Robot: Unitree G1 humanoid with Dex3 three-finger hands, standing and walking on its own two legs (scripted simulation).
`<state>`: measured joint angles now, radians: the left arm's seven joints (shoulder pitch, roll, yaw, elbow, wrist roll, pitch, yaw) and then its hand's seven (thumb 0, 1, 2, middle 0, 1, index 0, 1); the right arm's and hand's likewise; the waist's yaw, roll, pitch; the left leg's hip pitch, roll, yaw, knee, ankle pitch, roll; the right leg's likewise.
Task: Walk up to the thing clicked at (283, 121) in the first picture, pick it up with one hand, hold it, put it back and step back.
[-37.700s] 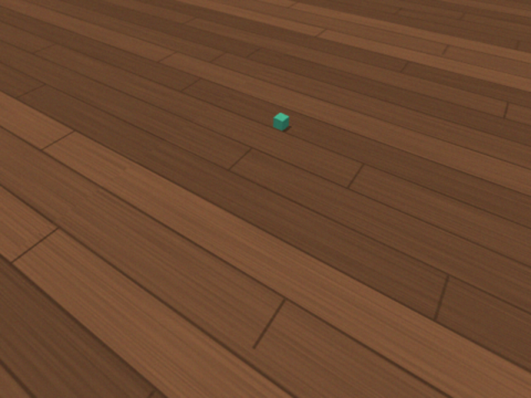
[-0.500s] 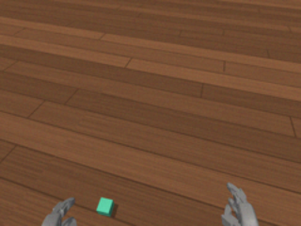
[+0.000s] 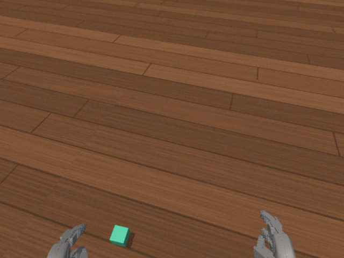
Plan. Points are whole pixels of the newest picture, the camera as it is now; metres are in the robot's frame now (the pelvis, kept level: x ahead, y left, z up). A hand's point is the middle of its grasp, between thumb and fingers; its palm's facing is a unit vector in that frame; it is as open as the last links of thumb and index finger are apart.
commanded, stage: home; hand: left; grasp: from above
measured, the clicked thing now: (120, 236) +0.39 +0.24 -0.68
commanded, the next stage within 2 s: stand in 0.42 s
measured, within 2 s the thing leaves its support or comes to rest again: neither
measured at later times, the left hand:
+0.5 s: hand out of the picture +0.17 +0.18 -0.05, palm faces +0.05 -0.98 -0.20, open 7.4 cm
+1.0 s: hand out of the picture +0.06 +0.24 -0.11, palm faces +0.02 -0.95 -0.31, open 7.4 cm
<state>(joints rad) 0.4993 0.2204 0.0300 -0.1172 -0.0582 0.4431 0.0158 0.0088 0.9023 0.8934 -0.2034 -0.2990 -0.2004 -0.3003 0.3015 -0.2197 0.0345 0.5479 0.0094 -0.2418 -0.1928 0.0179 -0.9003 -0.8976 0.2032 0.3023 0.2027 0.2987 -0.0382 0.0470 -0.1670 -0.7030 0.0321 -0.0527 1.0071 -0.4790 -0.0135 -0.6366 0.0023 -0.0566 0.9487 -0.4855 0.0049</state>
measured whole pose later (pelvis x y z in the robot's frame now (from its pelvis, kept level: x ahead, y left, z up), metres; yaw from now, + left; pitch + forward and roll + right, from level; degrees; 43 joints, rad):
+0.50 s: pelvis +0.01 +0.00 +0.00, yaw +0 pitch +10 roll -3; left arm 0.51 0.22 0.03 -0.12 -0.06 0.44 0.02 0.01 0.90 0.89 -0.20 -0.30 -0.20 -0.30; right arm 0.30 -0.22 0.03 0.54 0.01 -0.23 -0.18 0.02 -0.90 -0.90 0.20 0.30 0.20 0.30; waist -0.04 0.05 -0.17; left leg -0.70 0.03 -0.05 1.01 -0.49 -0.01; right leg -0.63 0.00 -0.06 0.95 -0.49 0.01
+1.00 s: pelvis -0.01 +0.01 +0.05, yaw +0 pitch -2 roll -1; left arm 0.24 0.28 0.04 0.93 0.04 0.01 0.03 0.01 0.90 0.89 -0.21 -0.30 -0.20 -0.30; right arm 0.19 -0.29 -0.04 1.00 -0.04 0.00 -0.02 0.01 -0.91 -0.90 0.20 0.30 0.20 0.30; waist 0.02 0.00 0.04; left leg -0.26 -0.01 -0.01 0.59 -0.29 0.01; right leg -0.21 -0.03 -0.02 0.56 -0.30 0.03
